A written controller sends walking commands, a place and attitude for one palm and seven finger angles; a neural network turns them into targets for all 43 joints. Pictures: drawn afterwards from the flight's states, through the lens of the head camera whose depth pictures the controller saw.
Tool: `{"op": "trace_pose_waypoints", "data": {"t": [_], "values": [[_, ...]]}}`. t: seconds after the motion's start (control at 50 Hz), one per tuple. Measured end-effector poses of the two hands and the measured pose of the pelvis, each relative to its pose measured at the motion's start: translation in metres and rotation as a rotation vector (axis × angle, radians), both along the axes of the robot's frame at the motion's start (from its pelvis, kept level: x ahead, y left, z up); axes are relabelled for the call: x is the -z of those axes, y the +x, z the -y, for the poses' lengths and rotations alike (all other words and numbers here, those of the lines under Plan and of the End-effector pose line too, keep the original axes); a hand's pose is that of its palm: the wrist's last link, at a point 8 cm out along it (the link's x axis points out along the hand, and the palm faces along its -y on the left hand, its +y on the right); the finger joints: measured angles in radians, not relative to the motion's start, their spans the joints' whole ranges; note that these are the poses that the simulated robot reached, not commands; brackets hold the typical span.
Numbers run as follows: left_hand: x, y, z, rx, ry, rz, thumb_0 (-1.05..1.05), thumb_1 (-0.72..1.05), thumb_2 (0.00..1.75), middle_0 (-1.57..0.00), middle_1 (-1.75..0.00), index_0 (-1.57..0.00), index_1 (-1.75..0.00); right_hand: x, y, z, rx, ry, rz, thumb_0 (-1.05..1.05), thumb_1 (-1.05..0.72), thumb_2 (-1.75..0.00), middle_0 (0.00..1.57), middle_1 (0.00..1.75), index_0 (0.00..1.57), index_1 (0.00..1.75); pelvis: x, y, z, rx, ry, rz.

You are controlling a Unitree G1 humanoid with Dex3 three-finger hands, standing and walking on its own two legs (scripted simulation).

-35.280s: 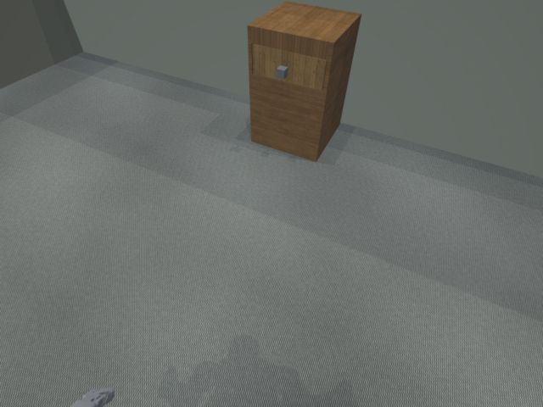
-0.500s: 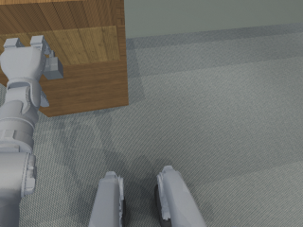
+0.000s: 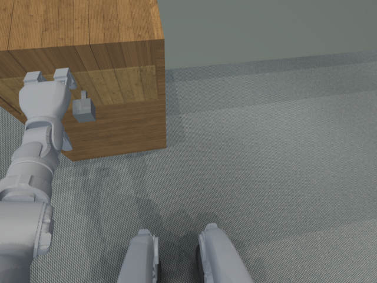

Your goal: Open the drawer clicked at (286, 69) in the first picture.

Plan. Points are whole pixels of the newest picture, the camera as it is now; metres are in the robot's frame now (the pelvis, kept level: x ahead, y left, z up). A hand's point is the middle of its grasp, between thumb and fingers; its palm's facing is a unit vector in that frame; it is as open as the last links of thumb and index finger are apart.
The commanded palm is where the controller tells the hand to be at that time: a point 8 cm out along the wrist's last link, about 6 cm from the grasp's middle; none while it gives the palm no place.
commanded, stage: lift the hand off the handle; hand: left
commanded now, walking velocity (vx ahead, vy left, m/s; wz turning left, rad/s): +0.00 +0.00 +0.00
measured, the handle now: (84, 104) +0.55 +0.25 -0.11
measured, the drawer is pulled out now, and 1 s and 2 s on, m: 0.00 0.00 0.00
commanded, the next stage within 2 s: draw the hand back to the body in 1.18 s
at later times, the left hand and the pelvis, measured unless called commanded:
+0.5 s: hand (51, 101) +0.48 +0.27 +0.01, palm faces -0.06 -0.01 -1.00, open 13.9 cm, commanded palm +0.47 +0.26 +0.06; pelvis +0.00 +0.00 +0.03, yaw +1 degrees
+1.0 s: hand (39, 88) +0.49 +0.28 +0.04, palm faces -0.06 -0.02 -1.00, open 13.8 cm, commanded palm +0.48 +0.26 +0.09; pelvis +0.01 +0.00 +0.05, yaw +1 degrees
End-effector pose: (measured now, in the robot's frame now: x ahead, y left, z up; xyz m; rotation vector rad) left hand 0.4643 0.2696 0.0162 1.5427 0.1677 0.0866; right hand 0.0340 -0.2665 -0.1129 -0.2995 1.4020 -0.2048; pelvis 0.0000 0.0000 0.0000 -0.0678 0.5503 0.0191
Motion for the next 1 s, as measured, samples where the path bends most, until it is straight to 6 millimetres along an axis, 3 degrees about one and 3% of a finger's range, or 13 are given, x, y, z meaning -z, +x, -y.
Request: {"op": "trace_pose_waypoints", "data": {"t": [0.18,0.38,0.62,1.0], "values": [[-0.012,-0.006,-0.006,-0.031,0.027,0.021,0.00,-0.49,0.30,-0.32,-1.20,-0.32,-1.20,-0.005,-0.006,0.001,0.006,0.005,-0.009,0.01,-0.90,-0.90,0.20,0.30,0.20,0.30,-0.006,-0.004,0.000,-0.007,0.002,0.015],[-0.038,-0.002,0.006,-0.034,0.019,0.005,0.00,-0.49,0.30,-0.31,-1.20,-0.31,-1.20,-0.023,-0.015,0.002,0.030,0.000,0.003,0.01,-0.90,-0.90,0.20,0.30,0.20,0.30,-0.022,-0.004,0.002,-0.009,0.007,0.050],[-0.049,-0.002,0.002,-0.029,0.021,-0.011,0.00,-0.49,0.30,-0.31,-1.20,-0.31,-1.20,-0.032,-0.026,0.008,0.049,-0.013,-0.014,0.01,-0.90,-0.90,0.20,0.30,0.20,0.30,-0.030,-0.003,0.004,0.002,0.017,0.059],[-0.077,0.008,-0.004,-0.039,0.014,-0.015,0.00,-0.49,0.30,-0.31,-1.20,-0.31,-1.20,-0.052,-0.003,0.004,0.053,-0.015,0.009,0.01,-0.90,-0.90,0.20,0.30,0.20,0.30,-0.050,0.013,0.001,-0.003,0.015,0.085]]}}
